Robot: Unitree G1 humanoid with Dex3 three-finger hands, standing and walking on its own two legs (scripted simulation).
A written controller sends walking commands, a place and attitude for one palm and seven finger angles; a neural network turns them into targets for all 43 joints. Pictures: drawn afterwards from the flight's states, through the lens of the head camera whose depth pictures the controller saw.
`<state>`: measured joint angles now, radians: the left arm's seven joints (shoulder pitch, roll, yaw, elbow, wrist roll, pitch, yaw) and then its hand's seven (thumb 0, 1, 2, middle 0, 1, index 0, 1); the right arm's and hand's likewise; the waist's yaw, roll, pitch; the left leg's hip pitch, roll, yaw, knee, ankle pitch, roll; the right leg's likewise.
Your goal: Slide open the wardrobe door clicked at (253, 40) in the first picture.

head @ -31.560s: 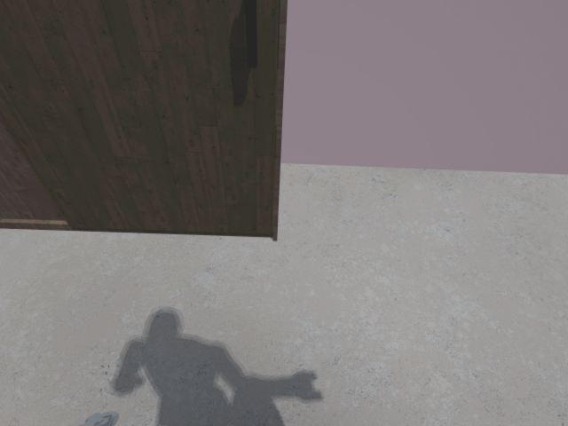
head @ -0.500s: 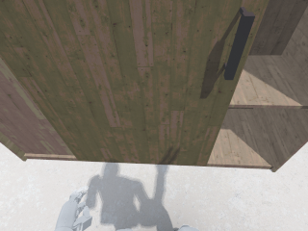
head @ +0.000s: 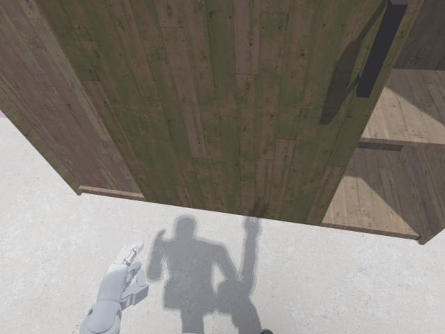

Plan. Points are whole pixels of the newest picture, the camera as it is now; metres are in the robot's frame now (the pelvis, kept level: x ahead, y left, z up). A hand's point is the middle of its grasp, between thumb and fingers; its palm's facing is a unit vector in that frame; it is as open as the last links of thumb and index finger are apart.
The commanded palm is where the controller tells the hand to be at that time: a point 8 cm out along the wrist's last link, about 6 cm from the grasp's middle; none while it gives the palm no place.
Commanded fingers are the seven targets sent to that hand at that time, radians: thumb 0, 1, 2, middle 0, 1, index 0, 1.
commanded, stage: stop stepping back and stand still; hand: right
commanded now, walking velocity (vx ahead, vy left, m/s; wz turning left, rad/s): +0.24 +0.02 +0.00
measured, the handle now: (376, 48) +0.66 -0.29 +0.16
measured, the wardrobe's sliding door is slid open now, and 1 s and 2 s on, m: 0.44 0.44 0.44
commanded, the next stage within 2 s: let the arm hang, fingers relaxed in 1.20 s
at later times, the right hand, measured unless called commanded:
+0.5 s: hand out of the picture +0.14 -0.28 +0.16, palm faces +0.48 +0.79 -0.39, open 7.5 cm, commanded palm +0.06 -0.32 +0.17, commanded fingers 0.00 -0.90 -0.90 0.20 0.30 0.20 0.30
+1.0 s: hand out of the picture +0.16 -0.30 +0.17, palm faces +0.50 +0.76 -0.42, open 7.4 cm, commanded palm +0.10 -0.33 +0.17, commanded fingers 0.00 -0.90 -0.90 0.20 0.30 0.20 0.30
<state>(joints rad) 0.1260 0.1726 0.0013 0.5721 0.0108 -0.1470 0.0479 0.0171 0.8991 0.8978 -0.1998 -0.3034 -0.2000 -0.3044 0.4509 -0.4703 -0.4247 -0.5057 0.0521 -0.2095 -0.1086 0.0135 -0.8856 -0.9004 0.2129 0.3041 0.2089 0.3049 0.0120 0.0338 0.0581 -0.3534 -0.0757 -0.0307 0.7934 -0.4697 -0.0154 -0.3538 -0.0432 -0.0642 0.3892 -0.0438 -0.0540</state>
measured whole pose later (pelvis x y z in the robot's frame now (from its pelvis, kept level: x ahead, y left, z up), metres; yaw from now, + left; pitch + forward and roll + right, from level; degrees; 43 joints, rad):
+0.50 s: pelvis -0.07 -0.01 -0.01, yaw -3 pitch -1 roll +0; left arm 0.30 0.16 -0.01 0.67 0.02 -0.18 0.08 0.02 0.90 0.90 -0.20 -0.30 -0.20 -0.30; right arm 0.47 -0.41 -0.41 -0.44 0.01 -0.19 -0.16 0.02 -0.89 -0.90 0.21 0.30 0.20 0.30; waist 0.05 0.06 -0.05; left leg -0.38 -0.01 0.04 0.81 -0.44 0.00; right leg -0.22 -0.03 -0.06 0.54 -0.30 -0.01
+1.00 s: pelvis -0.03 -0.03 -0.01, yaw -2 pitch -1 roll +1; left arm 0.22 0.20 0.00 0.62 0.01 -0.17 0.08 0.02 0.90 0.90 -0.20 -0.30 -0.20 -0.30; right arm 0.47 -0.41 -0.42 -0.49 0.00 -0.23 -0.16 0.01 -0.88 -0.90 0.21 0.30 0.21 0.31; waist -0.02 0.04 0.02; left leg -0.23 0.00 0.08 0.51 -0.27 0.02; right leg -0.23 -0.02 -0.05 0.55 -0.30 -0.02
